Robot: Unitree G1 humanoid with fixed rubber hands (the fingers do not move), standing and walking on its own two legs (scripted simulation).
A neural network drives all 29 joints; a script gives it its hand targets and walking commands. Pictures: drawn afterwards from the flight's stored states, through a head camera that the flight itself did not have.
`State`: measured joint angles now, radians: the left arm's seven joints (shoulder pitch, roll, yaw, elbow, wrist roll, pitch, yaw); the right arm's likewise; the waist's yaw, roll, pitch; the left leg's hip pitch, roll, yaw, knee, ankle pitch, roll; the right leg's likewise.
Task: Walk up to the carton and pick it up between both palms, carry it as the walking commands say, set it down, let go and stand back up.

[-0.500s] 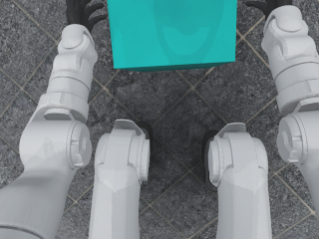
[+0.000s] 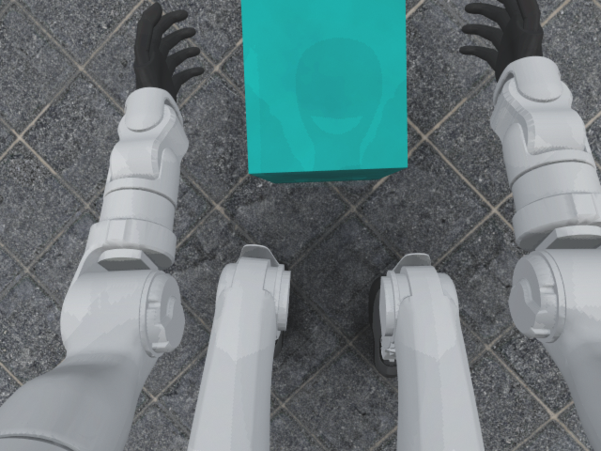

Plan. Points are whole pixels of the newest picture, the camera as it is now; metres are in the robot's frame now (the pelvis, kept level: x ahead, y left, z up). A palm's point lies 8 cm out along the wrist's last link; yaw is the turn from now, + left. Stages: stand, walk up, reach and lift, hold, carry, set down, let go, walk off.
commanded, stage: set down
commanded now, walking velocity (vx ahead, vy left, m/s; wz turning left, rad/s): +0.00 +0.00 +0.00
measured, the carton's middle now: (324, 102) +0.54 +0.03 -0.32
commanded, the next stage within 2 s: let go in 0.80 s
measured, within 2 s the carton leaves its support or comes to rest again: neither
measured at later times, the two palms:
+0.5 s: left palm (51, 28) +0.49 +0.22 +0.03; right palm out of the picture +0.53 -0.18 +0.03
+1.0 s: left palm out of the picture +0.48 +0.22 +0.10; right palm out of the picture +0.51 -0.19 +0.10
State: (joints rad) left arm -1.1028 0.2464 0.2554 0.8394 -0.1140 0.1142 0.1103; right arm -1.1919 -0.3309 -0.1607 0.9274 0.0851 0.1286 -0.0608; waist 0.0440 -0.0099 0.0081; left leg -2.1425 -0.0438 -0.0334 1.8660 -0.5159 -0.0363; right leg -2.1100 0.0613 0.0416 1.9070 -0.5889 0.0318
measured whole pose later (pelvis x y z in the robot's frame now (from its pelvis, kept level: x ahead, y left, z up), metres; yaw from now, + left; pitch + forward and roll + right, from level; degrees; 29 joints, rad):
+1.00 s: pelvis +0.05 +0.00 +0.22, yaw +0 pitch +44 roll -1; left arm -0.78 0.15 0.33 0.68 0.11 0.10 -0.01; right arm -0.86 -0.21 -0.30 0.77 -0.13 0.10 0.02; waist 0.03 0.00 -0.09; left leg -1.44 -0.03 -0.06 0.94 -0.27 -0.02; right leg -1.41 0.04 0.05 0.95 -0.31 0.02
